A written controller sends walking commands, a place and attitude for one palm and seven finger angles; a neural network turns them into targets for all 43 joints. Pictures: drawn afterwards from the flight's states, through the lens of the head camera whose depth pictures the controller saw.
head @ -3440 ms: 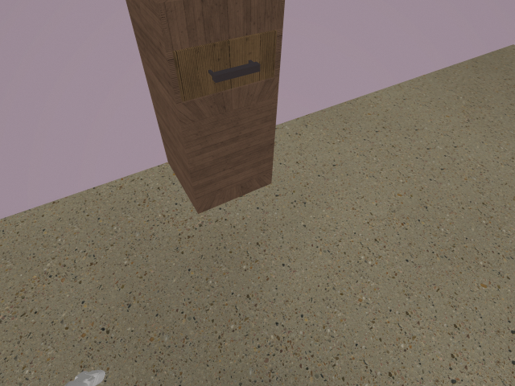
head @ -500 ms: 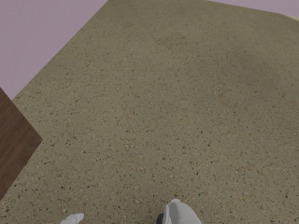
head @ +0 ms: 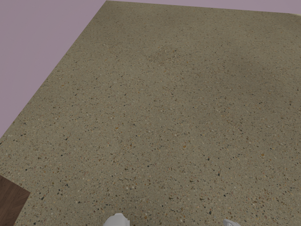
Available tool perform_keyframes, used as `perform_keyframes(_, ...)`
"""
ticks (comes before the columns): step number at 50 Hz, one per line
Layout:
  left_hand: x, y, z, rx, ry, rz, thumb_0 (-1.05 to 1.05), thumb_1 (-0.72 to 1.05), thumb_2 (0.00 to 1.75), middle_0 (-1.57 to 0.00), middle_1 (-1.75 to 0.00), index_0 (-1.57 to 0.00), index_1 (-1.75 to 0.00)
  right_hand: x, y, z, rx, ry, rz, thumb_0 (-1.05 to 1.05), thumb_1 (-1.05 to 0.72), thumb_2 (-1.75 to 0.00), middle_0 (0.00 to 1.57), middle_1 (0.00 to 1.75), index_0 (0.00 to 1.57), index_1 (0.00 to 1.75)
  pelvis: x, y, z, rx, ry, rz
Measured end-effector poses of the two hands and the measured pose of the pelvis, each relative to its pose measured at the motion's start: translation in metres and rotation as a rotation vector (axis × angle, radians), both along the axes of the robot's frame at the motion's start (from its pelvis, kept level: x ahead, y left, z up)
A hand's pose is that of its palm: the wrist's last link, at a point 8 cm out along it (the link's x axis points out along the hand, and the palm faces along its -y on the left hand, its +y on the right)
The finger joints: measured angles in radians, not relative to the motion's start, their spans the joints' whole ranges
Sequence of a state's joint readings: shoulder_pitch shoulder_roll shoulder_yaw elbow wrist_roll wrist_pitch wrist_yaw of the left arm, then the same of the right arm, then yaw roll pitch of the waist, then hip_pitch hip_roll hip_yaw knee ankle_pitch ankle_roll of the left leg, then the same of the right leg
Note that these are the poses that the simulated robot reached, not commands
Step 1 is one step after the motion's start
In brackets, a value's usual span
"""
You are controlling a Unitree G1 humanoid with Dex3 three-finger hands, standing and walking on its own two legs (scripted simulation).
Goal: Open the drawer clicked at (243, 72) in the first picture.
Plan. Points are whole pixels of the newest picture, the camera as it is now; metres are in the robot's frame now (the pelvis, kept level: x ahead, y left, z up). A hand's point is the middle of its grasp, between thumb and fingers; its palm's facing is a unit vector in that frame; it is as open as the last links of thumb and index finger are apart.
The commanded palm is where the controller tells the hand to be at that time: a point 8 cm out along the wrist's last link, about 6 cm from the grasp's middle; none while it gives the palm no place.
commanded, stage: walk to a spot facing it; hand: left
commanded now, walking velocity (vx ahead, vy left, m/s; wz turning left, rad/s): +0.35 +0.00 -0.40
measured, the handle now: out of the picture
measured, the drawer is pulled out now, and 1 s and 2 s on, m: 0.00 0.00 0.00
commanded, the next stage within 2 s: turn to face it in 0.46 s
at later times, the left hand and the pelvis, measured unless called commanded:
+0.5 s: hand (125, 155) +0.37 +0.13 -0.16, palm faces -0.29 -0.93 -0.21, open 7.4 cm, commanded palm none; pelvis +0.21 -0.02 -0.01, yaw -17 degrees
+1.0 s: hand (142, 139) +0.45 +0.08 -0.16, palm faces -0.12 -0.98 -0.17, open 7.2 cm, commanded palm none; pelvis +0.32 -0.07 +0.00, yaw -10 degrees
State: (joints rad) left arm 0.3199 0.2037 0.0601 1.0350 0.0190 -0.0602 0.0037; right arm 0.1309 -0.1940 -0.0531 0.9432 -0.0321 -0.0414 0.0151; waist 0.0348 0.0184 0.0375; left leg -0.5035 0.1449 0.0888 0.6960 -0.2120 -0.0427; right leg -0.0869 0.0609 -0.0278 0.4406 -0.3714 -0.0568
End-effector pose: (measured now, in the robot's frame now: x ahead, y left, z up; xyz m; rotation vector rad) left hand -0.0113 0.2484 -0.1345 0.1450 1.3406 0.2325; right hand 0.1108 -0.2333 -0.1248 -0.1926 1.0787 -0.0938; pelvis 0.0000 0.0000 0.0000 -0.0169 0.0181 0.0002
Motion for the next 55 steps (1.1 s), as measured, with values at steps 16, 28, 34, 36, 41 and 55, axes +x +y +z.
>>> perform_keyframes(16, 0.217, 0.007, -0.003, -0.080, -0.049, -0.201, 0.01, 0.91, 0.90, -0.20, -0.30, -0.20, -0.30, 0.006, 0.014, 0.008, -0.047, 0.147, -0.287, -0.02, -0.95, -0.90, 0.20, 0.30, 0.20, 0.30, 0.134, 0.025, 0.008, 0.014, -0.034, -0.188)
perform_keyframes(28, 0.432, -0.094, -0.005, -0.020, -0.243, -0.477, 0.01, 0.91, 0.90, -0.20, -0.30, -0.20, -0.30, -0.025, -0.010, -0.043, 0.098, 0.447, -0.520, 0.00, -0.91, -0.90, 0.20, 0.30, 0.20, 0.30, 0.232, -0.046, -0.027, 0.036, -0.043, -0.336)
perform_keyframes(34, 0.452, -0.123, 0.010, -0.002, -0.209, -0.499, 0.00, 0.91, 0.90, -0.20, -0.30, -0.20, -0.30, 0.056, -0.050, -0.037, 0.083, 0.288, -0.521, 0.00, -0.91, -0.90, 0.20, 0.30, 0.20, 0.30, 0.258, -0.066, -0.010, 0.028, -0.059, -0.363)
perform_keyframes(36, 0.454, -0.132, 0.014, -0.008, -0.198, -0.500, 0.00, 0.91, 0.90, -0.20, -0.30, -0.20, -0.30, 0.083, -0.058, -0.031, 0.080, 0.229, -0.508, 0.00, -0.91, -0.90, 0.20, 0.30, 0.20, 0.30, 0.267, -0.071, -0.003, 0.027, -0.054, -0.354)
perform_keyframes(41, 0.465, -0.143, 0.021, -0.033, -0.232, -0.434, 0.00, 0.93, 0.90, -0.21, -0.30, -0.21, -0.30, 0.128, -0.063, -0.023, 0.090, 0.188, -0.455, 0.00, -0.91, -0.90, 0.20, 0.30, 0.20, 0.30, 0.289, -0.079, 0.003, 0.009, -0.046, -0.297)
perform_keyframes(55, 0.425, -0.083, -0.021, -0.064, -0.117, -0.154, 0.00, 0.92, 0.90, -0.21, -0.30, -0.21, -0.30, 0.215, -0.063, -0.013, -0.016, 0.232, -0.229, 0.00, -0.92, -0.90, 0.20, 0.30, 0.20, 0.30, 0.325, -0.056, -0.010, -0.004, -0.017, -0.102)
